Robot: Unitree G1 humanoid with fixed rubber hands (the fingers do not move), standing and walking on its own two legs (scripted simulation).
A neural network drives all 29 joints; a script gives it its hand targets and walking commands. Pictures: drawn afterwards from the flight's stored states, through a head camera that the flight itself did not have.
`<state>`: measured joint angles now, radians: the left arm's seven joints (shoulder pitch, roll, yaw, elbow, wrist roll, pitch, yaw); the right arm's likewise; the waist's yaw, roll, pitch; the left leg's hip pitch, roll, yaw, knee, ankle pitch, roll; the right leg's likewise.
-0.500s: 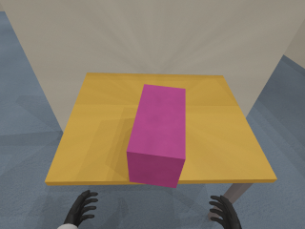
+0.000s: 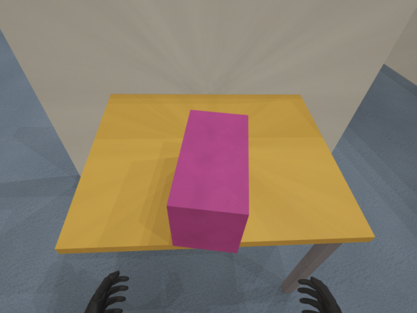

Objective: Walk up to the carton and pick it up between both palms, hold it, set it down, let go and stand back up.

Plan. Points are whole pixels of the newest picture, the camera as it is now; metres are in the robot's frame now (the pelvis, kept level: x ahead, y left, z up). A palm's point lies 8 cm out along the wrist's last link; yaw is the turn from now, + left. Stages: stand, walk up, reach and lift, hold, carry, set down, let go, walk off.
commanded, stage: let go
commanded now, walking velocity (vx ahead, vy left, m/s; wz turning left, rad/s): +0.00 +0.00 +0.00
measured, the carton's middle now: (212, 177) +0.46 +0.02 -0.05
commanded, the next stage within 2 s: stand in 0.16 s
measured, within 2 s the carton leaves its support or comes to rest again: neither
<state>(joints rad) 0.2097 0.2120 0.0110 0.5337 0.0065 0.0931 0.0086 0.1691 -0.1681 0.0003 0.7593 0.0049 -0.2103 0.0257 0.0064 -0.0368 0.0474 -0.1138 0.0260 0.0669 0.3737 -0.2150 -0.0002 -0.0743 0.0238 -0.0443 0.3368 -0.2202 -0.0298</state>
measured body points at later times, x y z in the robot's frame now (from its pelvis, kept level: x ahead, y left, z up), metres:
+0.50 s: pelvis -0.02 +0.01 -0.01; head -0.05 +0.01 +0.44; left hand +0.06 +0.26 -0.12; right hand +0.07 -0.24 -0.13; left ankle -0.01 +0.11 -0.75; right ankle -0.02 -0.10 -0.75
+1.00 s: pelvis -0.05 +0.01 -0.01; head -0.09 +0.01 +0.44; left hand -0.03 +0.27 -0.14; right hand -0.03 -0.24 -0.15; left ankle -0.01 +0.11 -0.75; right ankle -0.02 -0.10 -0.75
